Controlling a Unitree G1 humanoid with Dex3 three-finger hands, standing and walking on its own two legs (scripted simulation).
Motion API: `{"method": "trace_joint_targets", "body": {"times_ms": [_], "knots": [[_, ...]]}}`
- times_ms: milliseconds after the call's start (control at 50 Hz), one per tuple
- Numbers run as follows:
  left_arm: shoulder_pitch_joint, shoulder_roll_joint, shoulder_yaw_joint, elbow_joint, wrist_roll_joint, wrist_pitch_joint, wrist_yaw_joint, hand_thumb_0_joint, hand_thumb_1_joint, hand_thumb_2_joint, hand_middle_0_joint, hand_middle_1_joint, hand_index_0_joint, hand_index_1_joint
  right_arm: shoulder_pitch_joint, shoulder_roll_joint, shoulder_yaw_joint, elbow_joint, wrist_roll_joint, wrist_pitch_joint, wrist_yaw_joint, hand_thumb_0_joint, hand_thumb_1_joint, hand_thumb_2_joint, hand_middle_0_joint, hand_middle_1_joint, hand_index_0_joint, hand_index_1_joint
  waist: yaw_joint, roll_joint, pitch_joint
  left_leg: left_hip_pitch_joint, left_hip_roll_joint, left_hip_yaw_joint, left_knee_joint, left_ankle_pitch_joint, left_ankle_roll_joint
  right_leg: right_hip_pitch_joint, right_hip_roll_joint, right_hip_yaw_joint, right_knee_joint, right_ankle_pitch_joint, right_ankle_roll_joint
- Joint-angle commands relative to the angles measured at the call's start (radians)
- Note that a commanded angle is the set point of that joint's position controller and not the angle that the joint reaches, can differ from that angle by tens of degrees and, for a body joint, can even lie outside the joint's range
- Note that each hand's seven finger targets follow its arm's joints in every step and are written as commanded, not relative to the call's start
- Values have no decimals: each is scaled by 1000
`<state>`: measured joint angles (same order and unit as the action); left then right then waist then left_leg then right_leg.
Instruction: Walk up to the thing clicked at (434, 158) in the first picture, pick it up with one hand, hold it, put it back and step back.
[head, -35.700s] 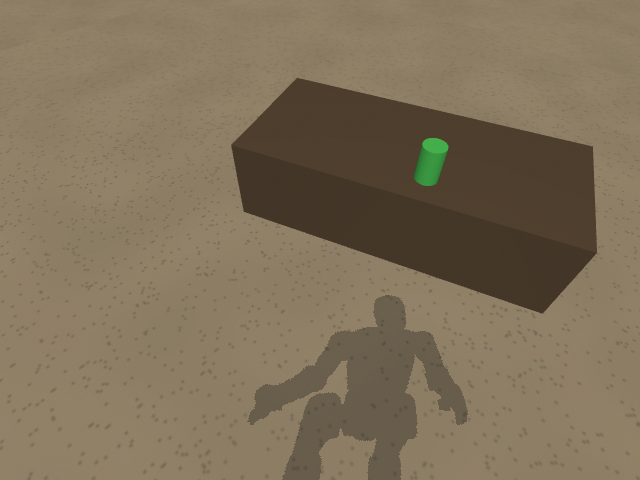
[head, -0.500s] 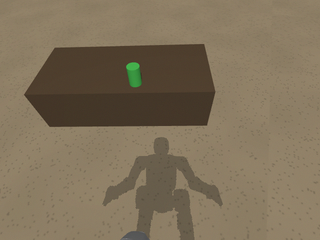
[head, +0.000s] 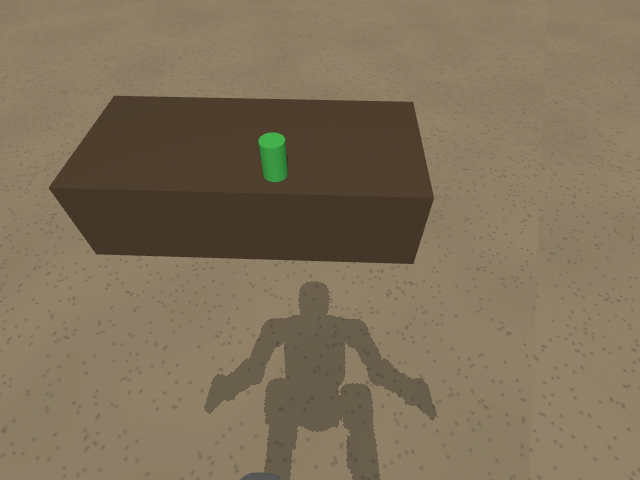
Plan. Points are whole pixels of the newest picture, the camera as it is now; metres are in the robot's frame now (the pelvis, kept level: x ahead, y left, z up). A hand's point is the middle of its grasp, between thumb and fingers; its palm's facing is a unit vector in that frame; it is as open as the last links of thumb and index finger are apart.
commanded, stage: step back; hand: left
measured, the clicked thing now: (273, 157) +1.08 +0.19 -0.34
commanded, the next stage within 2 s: stand in 0.44 s
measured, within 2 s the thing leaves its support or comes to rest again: neither
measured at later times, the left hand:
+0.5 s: hand out of the picture +0.13 +0.28 -0.14, palm faces -0.02 -0.94 -0.35, open 7.4 cm
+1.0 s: hand out of the picture +0.09 +0.26 -0.14, palm faces -0.06 -0.94 -0.34, open 7.4 cm
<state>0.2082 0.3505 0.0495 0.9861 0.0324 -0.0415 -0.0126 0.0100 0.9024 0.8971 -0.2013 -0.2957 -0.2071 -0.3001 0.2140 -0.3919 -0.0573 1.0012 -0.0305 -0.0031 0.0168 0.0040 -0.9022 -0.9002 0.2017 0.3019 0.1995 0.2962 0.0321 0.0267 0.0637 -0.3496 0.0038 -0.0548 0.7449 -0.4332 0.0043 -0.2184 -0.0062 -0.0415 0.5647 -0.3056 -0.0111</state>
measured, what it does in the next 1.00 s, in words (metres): stands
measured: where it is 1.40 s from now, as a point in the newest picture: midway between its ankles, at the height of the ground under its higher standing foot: outside the picture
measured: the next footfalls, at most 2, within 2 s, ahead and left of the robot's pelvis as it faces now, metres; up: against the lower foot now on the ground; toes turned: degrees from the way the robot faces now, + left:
none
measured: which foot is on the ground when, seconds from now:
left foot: down 0.00-1.00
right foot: down 0.00-1.00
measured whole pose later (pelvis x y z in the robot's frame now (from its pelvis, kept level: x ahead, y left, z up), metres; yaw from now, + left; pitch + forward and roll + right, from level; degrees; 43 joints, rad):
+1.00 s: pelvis +0.02 +0.01 +0.02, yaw -1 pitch -2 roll +0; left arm 0.12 0.35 0.00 1.15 0.01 -0.01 -0.01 0.01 0.91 0.90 -0.20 -0.30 -0.20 -0.30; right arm 0.10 -0.35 -0.02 1.17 -0.01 -0.01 0.02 0.00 -0.90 -0.90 0.20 0.30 0.20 0.30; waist -0.01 0.00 0.05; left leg -0.15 0.01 0.01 0.32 -0.13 -0.01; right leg -0.08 -0.02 0.00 0.32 -0.20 0.02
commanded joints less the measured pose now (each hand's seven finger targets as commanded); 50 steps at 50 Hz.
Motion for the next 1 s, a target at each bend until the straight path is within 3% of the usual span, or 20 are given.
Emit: {"method": "trace_joint_targets", "body": {"times_ms": [0, 20, 40, 60, 80, 120, 160, 200, 260, 340, 400, 420, 500, 560, 640, 740, 780, 820, 980], "knots": [[-106, 256, 39, -83, -17, -9, 21, 0, 900, 900, -200, -300, -200, -300, 20, -136, -39, -26, 0, -30, -20, 0, -900, -900, 200, 300, 200, 300, -49, -124, -54, 193, -5, 61, -276, 250, 6, -85, -178, 141, -59, 319, -93], [-95, 224, 26, -87, -20, -5, 21, 0, 900, 900, -200, -300, -200, -300, 10, -159, -45, -30, -7, -32, -26, 0, -900, -900, 200, 300, 200, 300, -49, -69, -74, 238, 49, -16, -303, 336, 31, -113, -148, 115, -6, 315, -59], [-77, 190, 15, -85, -34, 4, 21, 0, 900, 900, -200, -300, -200, -300, -33, -203, -44, -47, -8, -38, -31, 0, -900, -900, 200, 300, 200, 300, -24, 51, -95, 191, 194, -214, -378, 337, 78, -109, -64, 79, 58, 177, -12], [-66, 215, 25, -60, -43, 16, 25, 0, 900, 900, -200, -300, -200, -300, -87, -248, -44, -60, 0, -35, -28, 0, -900, -900, 200, 300, 200, 300, -6, 82, -92, 74, 262, -272, -390, 261, 165, -23, -12, 42, 78, -81, -2], [-57, 218, 24, -46, -32, 15, 28, 0, 900, 900, -200, -300, -200, -300, -118, -247, -44, -57, 0, -33, -25, 0, -900, -900, 200, 300, 200, 300, 0, 84, -83, 63, 272, -269, -382, 279, 176, 18, -18, 51, 46, -114, -9], [-50, 211, 16, -20, -25, 7, 29, 0, 900, 900, -200, -300, -200, -300, -160, -204, -27, -48, 4, -31, -26, 0, -900, -900, 200, 300, 200, 300, 14, 78, -97, 86, 208, -164, -337, 387, 108, 51, -44, 74, -54, 45, -18], [-45, 240, 23, -5, -28, -5, 30, 0, 900, 900, -200, -300, -200, -300, -156, -173, -14, -34, 14, -32, -28, 0, -900, -900, 200, 300, 200, 300, 4, 71, -134, 106, 141, -77, -279, 498, 54, 108, -82, 122, -87, 249, -24], [-80, 245, 23, 1, -31, -4, 31, 0, 900, 900, -200, -300, -200, -300, -156, -168, -14, -15, 16, -29, -30, 0, -900, -900, 200, 300, 200, 300, -14, 35, -146, 153, 118, -43, -263, 542, 38, 102, -105, 132, -95, 348, -28], [-101, 234, 16, 12, -30, 0, 34, 0, 900, 900, -200, -300, -200, -300, -183, -167, -14, 2, 19, -27, -29, 0, -900, -900, 200, 300, 200, 300, -16, 14, -161, 194, 133, -39, -282, 565, 48, 105, -100, 115, -112, 368, -19], [-120, 229, 13, 25, -26, 0, 34, 0, 900, 900, -200, -300, -200, -300, -216, -157, -10, 20, 18, -24, -28, 0, -900, -900, 200, 300, 200, 300, -16, -13, -157, 207, 133, -24, -310, 543, 42, 119, -103, 118, -144, 366, -13], [-140, 230, 12, 29, -22, 2, 33, 0, 900, 900, -200, -300, -200, -300, -242, -149, -7, 28, 15, -21, -25, 0, -900, -900, 200, 300, 200, 300, -19, -21, -127, 199, 130, -18, -350, 470, 32, 108, -106, 127, -181, 336, -11], [-140, 193, -5, 53, -28, 2, 29, 0, 900, 900, -200, -300, -200, -300, -202, -160, -1, 37, 26, -28, -21, 0, -900, -900, 200, 300, 200, 300, -40, -14, -153, 248, 135, -45, -381, 515, 38, 123, -107, 119, -193, 326, 1], [-146, 204, -8, 70, -27, 2, 26, 0, 900, 900, -200, -300, -200, -300, -231, -153, 0, 50, 25, -38, -17, 0, -900, -900, 200, 300, 200, 300, -29, -6, -135, 299, 140, -44, -406, 544, 27, 100, -109, 116, -240, 285, 6], [-163, 210, -9, 78, -23, 0, 26, 0, 900, 900, -200, -300, -200, -300, -236, -153, 0, 55, 25, -36, -16, 0, -900, -900, 200, 300, 200, 300, -33, -25, -109, 268, 133, -41, -432, 473, 23, 115, -116, 118, -269, 254, 9], [-160, 212, -8, 87, -23, -1, 24, 0, 900, 900, -200, -300, -200, -300, -231, -154, 0, 66, 25, -37, -16, 0, -900, -900, 200, 300, 200, 300, -32, -19, -116, 276, 130, -33, -448, 467, 18, 129, -121, 121, -280, 257, 7], [-150, 208, -10, 95, -21, 2, 22, 0, 900, 900, -200, -300, -200, -300, -228, -162, 0, 78, 24, -33, -15, 0, -900, -900, 200, 300, 200, 300, -30, -1, -76, 224, 121, -41, -488, 284, 12, 110, -119, 124, -305, 150, 3], [-152, 209, -10, 97, -21, -1, 21, 0, 900, 900, -200, -300, -200, -300, -225, -155, 3, 79, 25, -36, -13, 0, -900, -900, 200, 300, 200, 300, -33, -28, -95, 259, 125, -37, -468, 370, 11, 108, -126, 128, -302, 192, 0], [-149, 214, -10, 96, -22, -2, 21, 0, 900, 900, -200, -300, -200, -300, -212, -158, 4, 86, 25, -36, -15, 0, -900, -900, 200, 300, 200, 300, -33, -23, -103, 259, 121, -33, -465, 385, 10, 109, -127, 131, -309, 199, 1], [-132, 215, -11, 101, -21, 4, 19, 0, 900, 900, -200, -300, -200, -300, -171, -168, 8, 99, 22, -26, -12, 0, -900, -900, 200, 300, 200, 300, -45, -25, -39, 213, 115, -45, -488, 209, 7, 48, -116, 135, -331, 58, 0]]}}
